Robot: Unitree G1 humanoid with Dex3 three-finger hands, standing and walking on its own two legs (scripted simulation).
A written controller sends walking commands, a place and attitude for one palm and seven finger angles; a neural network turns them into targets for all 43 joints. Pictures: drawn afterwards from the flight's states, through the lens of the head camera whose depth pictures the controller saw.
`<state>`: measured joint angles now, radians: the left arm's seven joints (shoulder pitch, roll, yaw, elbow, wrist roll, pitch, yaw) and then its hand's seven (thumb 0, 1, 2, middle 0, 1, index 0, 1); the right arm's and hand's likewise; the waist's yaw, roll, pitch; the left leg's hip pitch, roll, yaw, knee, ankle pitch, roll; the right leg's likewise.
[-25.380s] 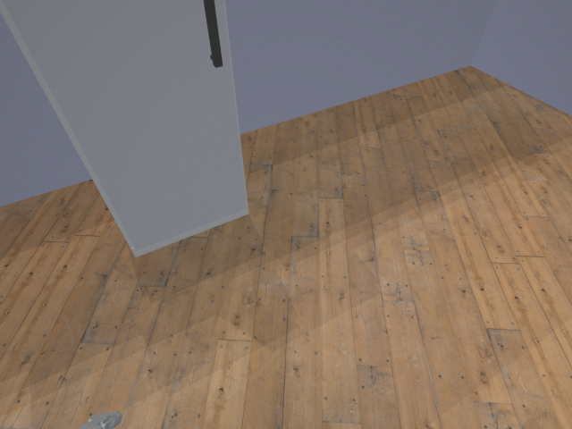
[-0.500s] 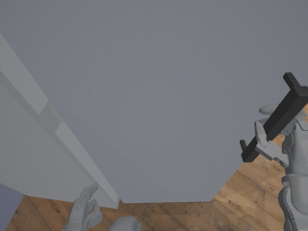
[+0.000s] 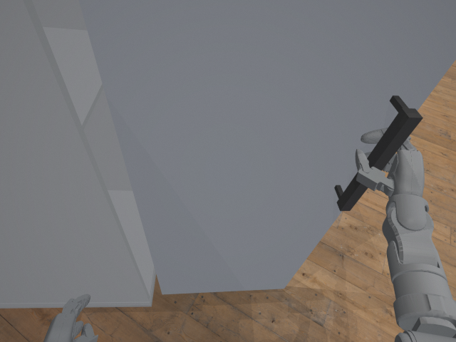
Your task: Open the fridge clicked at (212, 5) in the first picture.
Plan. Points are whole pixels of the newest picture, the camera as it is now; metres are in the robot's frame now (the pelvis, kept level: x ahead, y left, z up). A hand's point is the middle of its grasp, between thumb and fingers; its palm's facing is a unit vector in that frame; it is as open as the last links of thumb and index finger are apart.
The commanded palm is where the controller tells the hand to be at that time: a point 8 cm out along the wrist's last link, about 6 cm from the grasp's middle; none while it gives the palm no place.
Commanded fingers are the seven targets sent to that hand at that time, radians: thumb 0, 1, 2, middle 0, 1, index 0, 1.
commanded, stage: stop walking and hold the door back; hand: right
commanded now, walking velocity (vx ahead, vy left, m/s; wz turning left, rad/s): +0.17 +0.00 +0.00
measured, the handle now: (366, 160) +0.42 -0.22 +0.13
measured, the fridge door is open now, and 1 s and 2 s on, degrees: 88 82 81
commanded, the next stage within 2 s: loosen the grip on the handle in 1.02 s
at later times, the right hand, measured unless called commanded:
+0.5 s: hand (355, 153) +0.43 -0.20 +0.13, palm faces +0.14 +0.96 -0.24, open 5.6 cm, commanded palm +0.39 -0.27 +0.12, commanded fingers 0.00 -0.90 -0.90 0.45 1.40 0.45 1.40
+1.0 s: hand (357, 159) +0.42 -0.20 +0.13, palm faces +0.09 +0.97 -0.22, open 5.6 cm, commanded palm +0.39 -0.27 +0.12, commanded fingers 0.00 -0.90 -0.90 0.45 1.40 0.45 1.40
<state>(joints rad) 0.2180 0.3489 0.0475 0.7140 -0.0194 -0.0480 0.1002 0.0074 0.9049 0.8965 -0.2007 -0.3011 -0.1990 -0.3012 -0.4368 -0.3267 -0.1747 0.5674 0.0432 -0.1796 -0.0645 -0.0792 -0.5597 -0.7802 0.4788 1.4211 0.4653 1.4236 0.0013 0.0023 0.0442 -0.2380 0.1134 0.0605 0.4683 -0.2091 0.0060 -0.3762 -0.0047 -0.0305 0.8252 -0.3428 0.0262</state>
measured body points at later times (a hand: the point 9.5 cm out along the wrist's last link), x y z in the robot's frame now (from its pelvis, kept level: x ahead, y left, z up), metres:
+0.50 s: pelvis -0.01 -0.02 -0.02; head +0.03 -0.01 +0.43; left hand +0.06 +0.23 -0.14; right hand +0.42 -0.25 +0.15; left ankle +0.02 +0.08 -0.75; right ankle -0.01 -0.15 -0.70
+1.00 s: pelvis +0.02 -0.05 -0.01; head +0.05 -0.04 +0.44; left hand +0.14 +0.20 -0.12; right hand +0.41 -0.25 +0.14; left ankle +0.01 +0.08 -0.75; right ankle +0.04 -0.16 -0.75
